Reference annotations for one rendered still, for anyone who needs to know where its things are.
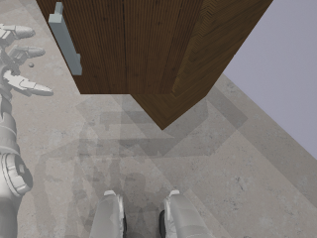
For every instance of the robot left upper arm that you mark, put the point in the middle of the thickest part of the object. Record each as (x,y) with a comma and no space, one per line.
(15,181)

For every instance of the robot left forearm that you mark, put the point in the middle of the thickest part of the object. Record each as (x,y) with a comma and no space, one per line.
(8,129)

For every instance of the handle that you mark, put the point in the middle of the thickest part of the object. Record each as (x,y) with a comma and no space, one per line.
(64,40)

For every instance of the robot right thigh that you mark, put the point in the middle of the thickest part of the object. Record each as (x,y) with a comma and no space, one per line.
(187,220)

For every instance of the robot left hand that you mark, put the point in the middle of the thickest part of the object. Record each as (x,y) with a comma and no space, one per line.
(16,57)

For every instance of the cupboard door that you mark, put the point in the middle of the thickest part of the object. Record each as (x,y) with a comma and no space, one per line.
(127,46)

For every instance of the right robot shin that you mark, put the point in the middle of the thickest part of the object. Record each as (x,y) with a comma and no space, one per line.
(170,230)

